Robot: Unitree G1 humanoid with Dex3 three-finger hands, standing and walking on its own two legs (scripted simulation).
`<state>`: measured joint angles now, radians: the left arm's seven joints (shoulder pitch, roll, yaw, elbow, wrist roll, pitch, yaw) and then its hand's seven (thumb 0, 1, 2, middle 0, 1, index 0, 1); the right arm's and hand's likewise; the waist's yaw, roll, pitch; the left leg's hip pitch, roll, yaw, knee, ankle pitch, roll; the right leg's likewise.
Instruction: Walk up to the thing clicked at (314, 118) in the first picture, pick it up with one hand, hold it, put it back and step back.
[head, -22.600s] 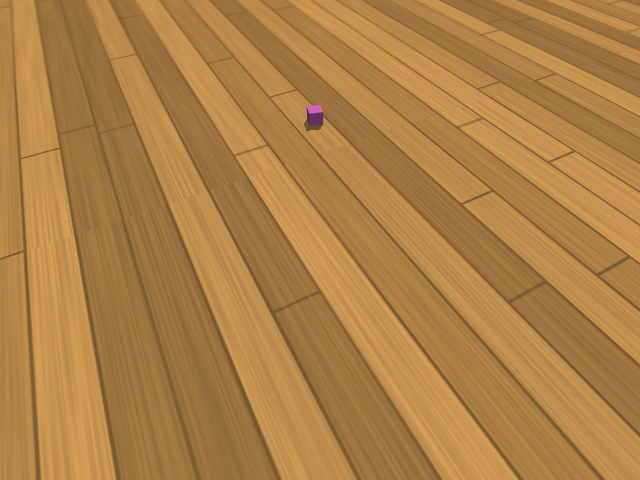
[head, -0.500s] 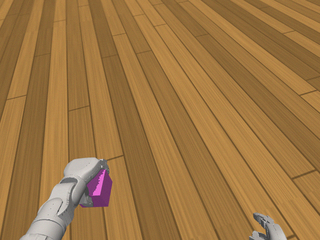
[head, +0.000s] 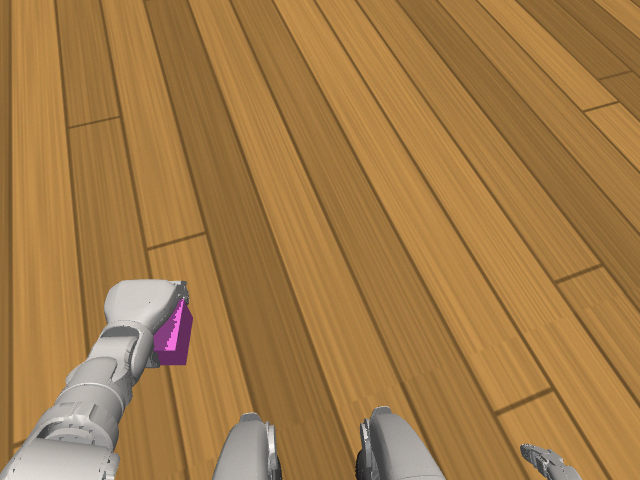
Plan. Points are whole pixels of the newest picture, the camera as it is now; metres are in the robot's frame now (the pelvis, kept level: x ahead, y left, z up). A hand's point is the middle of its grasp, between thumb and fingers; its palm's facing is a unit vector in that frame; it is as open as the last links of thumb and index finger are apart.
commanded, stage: crouch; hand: left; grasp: from above
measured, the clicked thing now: (158, 332) +0.35 +0.24 -0.15
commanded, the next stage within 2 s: lower in 1.30 s
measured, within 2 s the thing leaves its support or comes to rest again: neither
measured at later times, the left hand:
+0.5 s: hand (184, 340) +0.39 +0.25 -0.35, palm faces -0.46 +0.02 -0.89, open 10.6 cm
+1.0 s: hand (190, 343) +0.41 +0.27 -0.45, palm faces -0.47 +0.01 -0.88, open 10.6 cm
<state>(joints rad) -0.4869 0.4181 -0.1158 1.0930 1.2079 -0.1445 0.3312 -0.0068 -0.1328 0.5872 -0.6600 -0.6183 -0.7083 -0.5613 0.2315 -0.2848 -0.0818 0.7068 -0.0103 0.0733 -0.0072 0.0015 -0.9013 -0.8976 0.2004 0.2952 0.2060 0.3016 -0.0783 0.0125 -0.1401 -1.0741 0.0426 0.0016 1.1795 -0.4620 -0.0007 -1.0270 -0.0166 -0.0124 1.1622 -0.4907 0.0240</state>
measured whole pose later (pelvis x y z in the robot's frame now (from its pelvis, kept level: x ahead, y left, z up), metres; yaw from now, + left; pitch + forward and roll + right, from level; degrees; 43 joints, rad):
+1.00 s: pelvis -0.04 +0.00 -0.28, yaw -6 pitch +37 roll -8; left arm -0.85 0.72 0.13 1.32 1.31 -0.30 0.36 -0.01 -0.07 0.56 -0.60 -0.65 -0.65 -0.60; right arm 0.16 -0.27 -0.02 0.77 -0.13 -0.04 0.14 0.00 -0.91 -0.90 0.20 0.30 0.21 0.30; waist -0.18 0.00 -0.10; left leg -2.18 0.05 -0.11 2.20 -0.67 0.00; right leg -2.08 0.01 -0.07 2.14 -0.70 0.03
